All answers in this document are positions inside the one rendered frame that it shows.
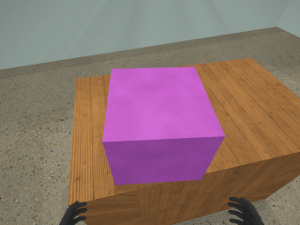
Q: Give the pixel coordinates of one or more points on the robot right hand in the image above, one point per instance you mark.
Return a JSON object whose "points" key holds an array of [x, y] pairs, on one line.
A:
{"points": [[250, 215]]}

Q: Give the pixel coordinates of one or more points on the carton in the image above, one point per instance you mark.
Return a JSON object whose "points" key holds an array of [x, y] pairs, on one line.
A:
{"points": [[160, 126]]}

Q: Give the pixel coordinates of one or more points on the pedestal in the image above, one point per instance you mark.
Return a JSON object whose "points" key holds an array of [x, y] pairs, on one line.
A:
{"points": [[259, 155]]}

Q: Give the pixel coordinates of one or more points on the robot left hand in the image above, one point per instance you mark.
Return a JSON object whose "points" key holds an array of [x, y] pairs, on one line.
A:
{"points": [[72, 212]]}

